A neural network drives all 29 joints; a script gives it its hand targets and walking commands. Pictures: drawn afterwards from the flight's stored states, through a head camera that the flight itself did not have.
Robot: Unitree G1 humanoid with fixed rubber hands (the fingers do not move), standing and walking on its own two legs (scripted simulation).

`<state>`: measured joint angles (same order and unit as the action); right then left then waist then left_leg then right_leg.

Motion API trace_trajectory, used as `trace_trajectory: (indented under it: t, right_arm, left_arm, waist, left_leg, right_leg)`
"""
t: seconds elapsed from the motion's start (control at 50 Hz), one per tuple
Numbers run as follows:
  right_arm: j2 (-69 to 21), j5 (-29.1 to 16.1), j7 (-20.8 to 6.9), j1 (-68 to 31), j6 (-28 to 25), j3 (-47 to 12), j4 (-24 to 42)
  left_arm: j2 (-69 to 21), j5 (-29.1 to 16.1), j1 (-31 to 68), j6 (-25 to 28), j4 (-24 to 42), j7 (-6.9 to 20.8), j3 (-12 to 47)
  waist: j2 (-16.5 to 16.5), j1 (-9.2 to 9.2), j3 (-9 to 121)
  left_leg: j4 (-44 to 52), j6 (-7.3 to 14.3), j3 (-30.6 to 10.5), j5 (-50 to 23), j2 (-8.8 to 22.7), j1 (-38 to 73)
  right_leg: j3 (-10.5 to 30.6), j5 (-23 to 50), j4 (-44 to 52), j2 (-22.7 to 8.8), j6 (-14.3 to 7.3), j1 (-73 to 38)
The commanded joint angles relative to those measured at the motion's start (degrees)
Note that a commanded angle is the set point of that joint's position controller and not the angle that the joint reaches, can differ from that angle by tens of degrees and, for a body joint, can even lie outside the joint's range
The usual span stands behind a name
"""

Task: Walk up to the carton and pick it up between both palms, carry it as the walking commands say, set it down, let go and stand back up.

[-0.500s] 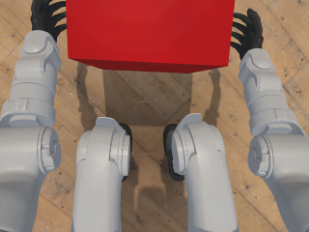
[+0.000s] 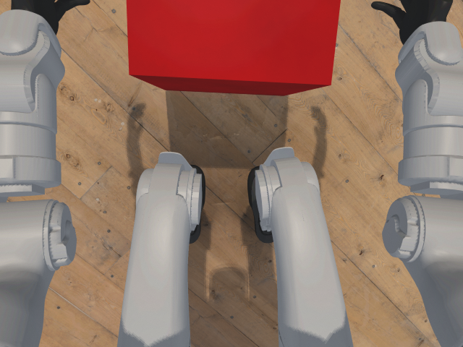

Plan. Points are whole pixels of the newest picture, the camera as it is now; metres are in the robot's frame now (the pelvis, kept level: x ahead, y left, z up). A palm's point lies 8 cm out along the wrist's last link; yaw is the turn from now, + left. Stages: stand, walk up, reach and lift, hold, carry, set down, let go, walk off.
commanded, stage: set down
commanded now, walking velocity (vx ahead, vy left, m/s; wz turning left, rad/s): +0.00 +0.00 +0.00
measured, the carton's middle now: (229, 44) +0.52 -0.02 -0.31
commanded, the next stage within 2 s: let go in 0.86 s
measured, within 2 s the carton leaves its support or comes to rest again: neither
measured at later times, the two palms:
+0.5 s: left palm out of the picture +0.48 +0.23 +0.00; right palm out of the picture +0.48 -0.25 +0.01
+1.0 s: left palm out of the picture +0.50 +0.22 +0.10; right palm out of the picture +0.47 -0.25 +0.09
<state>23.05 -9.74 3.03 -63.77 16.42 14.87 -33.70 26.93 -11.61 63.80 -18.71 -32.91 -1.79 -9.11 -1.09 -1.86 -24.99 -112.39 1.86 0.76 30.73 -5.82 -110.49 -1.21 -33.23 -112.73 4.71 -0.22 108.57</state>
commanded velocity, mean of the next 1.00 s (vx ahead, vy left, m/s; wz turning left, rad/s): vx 0.00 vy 0.00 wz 0.00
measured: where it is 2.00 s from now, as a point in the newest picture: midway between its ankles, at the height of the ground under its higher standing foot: (227, 217)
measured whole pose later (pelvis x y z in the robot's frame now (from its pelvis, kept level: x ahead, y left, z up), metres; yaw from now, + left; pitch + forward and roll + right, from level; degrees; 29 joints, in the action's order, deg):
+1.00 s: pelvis +0.10 +0.00 +0.23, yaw +0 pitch +43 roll +0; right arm 13.4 -2.2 -3.6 -34.7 3.3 18.2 -40.4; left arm 14.7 -1.1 38.5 -4.3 -42.4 3.0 -15.4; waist -1.4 -1.0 6.6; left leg -56.7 1.6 -2.5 17.9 -4.8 -80.7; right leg 2.0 -19.2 -57.2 4.1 -0.3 79.8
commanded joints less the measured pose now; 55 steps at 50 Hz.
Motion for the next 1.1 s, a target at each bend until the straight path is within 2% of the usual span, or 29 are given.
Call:
trace_trajectory:
  t: [0.0,0.16,0.18,0.2,0.22,0.24,0.26,0.28,0.3,0.34,0.4,0.48,0.6,0.62,0.7,0.72,0.78,0.8,0.84,0.86,0.88,0.94,0.96,0.98,1.0,1.02,1.04,1.06,1.08]
  right_arm:
    - [5.21,1.46,-4.94,-1.82,-5.30,1.35,-8.75]
    - [2.44,1.20,-4.81,-2.28,-12.03,2.38,1.58]
    - [3.15,-0.38,-4.97,-2.21,-11.51,1.97,3.92]
    - [5.46,2.62,-4.05,-2.74,-11.24,3.38,2.07]
    - [7.69,2.73,-3.32,0.28,-11.53,4.67,8.48]
    - [5.77,2.25,-3.78,-3.68,-10.68,1.58,7.55]
    - [7.40,3.47,-3.19,0.33,-10.08,3.38,9.27]
    - [11.24,3.80,-3.01,-0.57,-9.03,4.76,14.15]
    - [8.64,3.98,-3.34,-2.21,-8.13,3.51,12.58]
    - [9.42,2.40,-2.32,-2.76,-4.99,3.63,22.32]
    - [8.63,1.48,-2.59,-6.18,-3.12,3.37,8.87]
    - [9.42,-0.88,-3.29,-9.92,-2.00,4.59,19.83]
    - [0.82,2.27,-7.15,6.81,-4.77,4.35,-14.12]
    - [0.13,2.66,-8.17,8.24,-5.86,2.47,-16.12]
    - [-0.20,3.82,-7.82,12.61,-11.13,3.99,-4.68]
    - [0.72,6.86,-7.64,15.86,-11.87,4.71,-8.24]
    - [-1.28,4.55,-7.98,14.95,-13.64,2.72,-10.47]
    - [-1.82,7.23,-6.89,13.15,-14.74,4.22,-5.03]
    - [2.60,8.13,-6.24,12.77,-16.56,6.80,5.89]
    - [3.46,6.79,-6.62,12.23,-17.13,5.79,5.86]
    - [3.74,7.20,-6.19,11.12,-17.61,5.37,5.77]
    - [3.41,9.20,-6.05,24.27,-16.39,5.41,16.05]
    - [2.44,9.85,-6.10,26.01,-15.63,5.05,3.68]
    - [2.32,8.09,-6.15,26.85,-15.36,2.29,15.36]
    - [2.11,10.32,-7.65,32.25,-14.91,2.20,8.97]
    - [-2.68,8.47,-7.98,42.92,-14.19,-1.31,9.02]
    - [-0.19,9.95,-7.98,44.74,-13.55,0.17,9.40]
    - [-2.38,9.65,-7.72,47.57,-13.42,-0.86,7.87]
    - [-3.08,9.64,-7.56,38.42,-13.75,-1.47,4.71]
  left_arm:
    - [2.02,1.49,7.37,6.26,-6.64,2.01,-3.17]
    - [7.52,6.37,-1.11,14.23,-11.38,5.92,-10.70]
    - [7.11,5.79,1.46,13.96,-7.17,5.77,-8.52]
    - [7.51,5.57,-0.11,13.84,-10.23,5.49,-9.73]
    - [10.05,5.54,2.34,13.97,0.84,5.51,-7.80]
    - [6.10,3.47,1.75,13.72,-0.48,5.69,-6.44]
    - [9.13,4.66,1.59,13.04,4.02,5.07,-7.82]
    - [12.57,6.51,3.52,12.28,6.55,4.53,-9.80]
    - [5.23,1.12,2.46,11.11,3.00,5.28,-4.82]
    - [8.65,1.61,4.54,8.06,12.45,5.46,-3.95]
    - [13.56,3.38,13.91,5.86,10.64,5.26,-5.49]
    - [11.08,0.39,11.81,4.16,15.31,4.75,-4.44]
    - [0.55,6.72,-3.19,5.91,-12.54,5.29,-3.70]
    - [-0.40,6.82,-4.87,6.71,-13.29,5.54,-3.26]
    - [-2.60,10.63,-10.73,12.58,-7.59,5.69,-7.59]
    - [-3.36,8.10,-14.01,13.31,-10.76,5.59,-6.78]
    - [-3.58,9.16,-13.27,15.04,-12.35,5.40,-5.79]
    - [-4.89,8.93,-11.99,15.88,-9.58,5.41,-7.62]
    - [-0.20,11.16,-12.27,17.93,1.74,4.39,-10.27]
    - [-6.03,8.86,-10.90,17.60,0.07,4.94,-7.54]
    - [-2.51,10.58,-11.51,17.93,-0.88,4.59,-8.56]
    - [-1.30,13.12,-21.74,17.90,12.26,3.26,-7.70]
    - [-3.66,13.61,-22.28,16.76,0.78,3.15,-7.03]
    - [0.70,13.99,-23.21,16.76,10.65,3.38,-10.11]
    - [-4.30,13.58,-30.00,16.03,5.33,3.06,-8.50]
    - [-1.80,15.02,-39.09,15.70,8.55,3.73,-7.31]
    - [-5.23,11.89,-41.12,15.18,9.23,4.18,-4.54]
    - [-4.80,13.68,-43.48,15.83,9.46,4.12,-4.46]
    - [-9.19,11.43,-33.99,15.67,4.45,5.11,-2.16]
  waist:
    - [-2.86,-3.36,80.22]
    - [6.57,3.23,78.53]
    - [1.04,2.05,82.67]
    - [9.12,2.09,82.52]
    - [3.43,-1.81,90.85]
    - [3.74,1.51,89.10]
    - [4.25,-0.92,93.38]
    - [1.12,1.62,100.86]
    - [4.43,-3.10,96.02]
    - [-1.04,-1.05,109.17]
    - [-3.42,-1.54,92.79]
    - [-4.08,-1.92,92.98]
    - [-8.91,0.15,65.62]
    - [-3.17,0.15,63.52]
    - [-3.74,1.92,79.28]
    - [2.91,-2.00,78.44]
    - [-1.11,0.71,74.10]
    - [4.63,-1.74,75.12]
    - [2.71,0.35,91.12]
    - [0.46,-2.74,84.48]
    - [-0.60,1.26,84.03]
    - [-1.56,1.11,107.58]
    - [-4.37,-0.01,93.95]
    - [-3.36,4.90,106.06]
    - [2.00,-0.97,96.00]
    - [0.46,3.60,98.24]
    - [2.99,-0.77,93.62]
    - [4.29,1.30,85.75]
    - [5.08,-1.64,75.03]
  left_leg:
    - [14.80,-2.51,-2.79,-17.36,4.31,34.90]
    - [20.52,0.24,-0.26,-20.65,2.37,10.82]
    - [23.02,0.36,-0.38,-21.09,3.15,20.18]
    - [21.56,-0.01,-0.89,-20.02,1.89,16.18]
    - [24.78,0.60,-1.99,-20.56,3.32,24.97]
    - [26.24,0.03,-0.18,-19.57,1.98,25.50]
    - [26.95,-0.02,-1.48,-20.25,2.76,29.12]
    - [27.38,0.03,-0.42,-21.27,1.92,36.05]
    - [28.24,0.78,-0.72,-18.58,2.11,35.81]
    - [30.77,0.28,0.09,-18.59,1.74,49.75]
    - [34.86,-0.77,-0.39,-4.57,3.24,44.93]
    - [41.22,-1.26,-1.44,-10.37,3.34,56.20]
    - [48.13,-2.56,-3.83,-8.65,4.78,51.81]
    - [49.66,-2.76,-3.70,-12.09,5.25,51.45]
    - [50.44,-2.54,-3.37,-32.34,4.10,56.40]
    - [50.98,-1.86,-4.28,-32.54,3.55,52.44]
    - [54.98,-1.86,-4.16,-35.31,4.20,52.48]
    - [53.43,-1.17,-5.85,-39.70,4.64,55.24]
    - [53.43,-0.68,-7.82,-53.59,4.75,69.48]
    - [53.80,-0.79,-6.10,-49.99,5.29,69.35]
    - [55.72,-1.43,-5.58,-47.48,4.32,61.03]
    - [51.43,-0.39,-7.19,-66.25,6.24,93.91]
    - [52.58,-1.49,-8.56,-58.62,7.60,88.80]
    - [52.34,-1.90,-5.33,-54.55,4.95,89.43]
    - [54.88,-1.55,-5.43,-48.30,5.57,76.01]
    - [59.44,-1.08,-4.38,-45.45,4.08,76.23]
    - [60.78,-0.95,-4.45,-44.63,4.22,70.95]
    - [63.69,-0.40,-4.14,-41.64,3.98,66.28]
    - [63.16,-0.25,-4.53,-36.89,3.11,60.95]
  right_leg:
    - [-0.02,15.74,15.77,-2.21,-1.91,-15.87]
    - [4.08,36.07,20.10,-2.65,1.64,-35.38]
    - [4.34,35.44,22.23,-3.13,0.93,-35.52]
    - [3.29,32.56,22.46,-2.56,1.79,-35.06]
    - [3.31,35.11,23.77,-3.65,1.53,-40.43]
    - [2.39,32.15,25.70,-3.18,1.37,-41.39]
    - [3.50,34.60,26.54,-3.22,0.82,-44.01]
    - [3.24,31.81,28.39,-3.05,1.37,-45.48]
    - [1.06,27.38,29.35,-2.83,1.46,-42.84]
    - [0.98,25.27,33.26,-2.75,0.51,-49.25]
    - [0.90,9.49,37.93,-2.88,-0.04,-40.99]
    - [0.52,14.41,41.15,-1.98,-1.05,-47.46]
    - [-0.13,10.53,45.90,-2.58,-1.01,-29.95]
    - [0.09,13.19,49.02,-3.11,-0.38,-31.37]
    - [2.49,38.32,51.22,-2.69,0.54,-46.81]
    - [1.46,41.86,50.91,-3.00,1.33,-50.40]
    - [2.95,41.96,53.64,-3.65,0.83,-50.64]
    - [1.92,42.94,54.44,-3.20,1.39,-48.86]
    - [2.08,48.99,54.55,-2.45,1.99,-50.15]
    - [3.68,48.08,57.12,-3.35,0.91,-49.65]
    - [3.71,52.34,56.16,-4.53,0.61,-57.00]
    - [2.20,47.75,57.49,-2.06,1.61,-48.43]
    - [2.32,41.02,58.40,-2.61,0.12,-41.10]
    - [5.44,50.68,60.69,-3.70,-0.86,-59.71]
    - [4.26,52.56,58.53,-3.72,-0.87,-62.32]
    - [5.86,53.10,60.53,-4.41,-0.23,-74.87]
    - [6.97,57.90,60.24,-5.01,-0.20,-78.89]
    - [6.17,55.18,60.31,-5.01,0.02,-79.54]
    - [4.96,50.17,61.19,-5.05,0.63,-69.17]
